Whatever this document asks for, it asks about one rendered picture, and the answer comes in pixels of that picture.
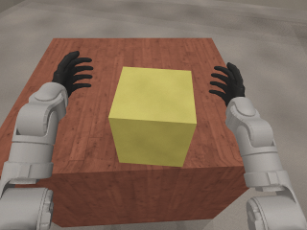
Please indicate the left robot upper arm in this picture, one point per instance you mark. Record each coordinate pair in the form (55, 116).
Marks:
(26, 209)

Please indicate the right robot upper arm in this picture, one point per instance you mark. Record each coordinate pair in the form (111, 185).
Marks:
(274, 212)

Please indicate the carton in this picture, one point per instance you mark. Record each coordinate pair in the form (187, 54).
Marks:
(153, 116)

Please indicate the left robot hand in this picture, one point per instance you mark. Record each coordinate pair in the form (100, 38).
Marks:
(67, 69)

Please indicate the pedestal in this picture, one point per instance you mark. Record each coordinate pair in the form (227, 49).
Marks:
(90, 186)

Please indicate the right robot hand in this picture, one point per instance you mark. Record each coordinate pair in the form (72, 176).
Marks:
(234, 84)

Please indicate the robot left forearm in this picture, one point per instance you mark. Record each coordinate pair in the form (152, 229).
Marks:
(34, 136)

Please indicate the robot right forearm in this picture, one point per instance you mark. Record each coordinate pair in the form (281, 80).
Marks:
(254, 136)

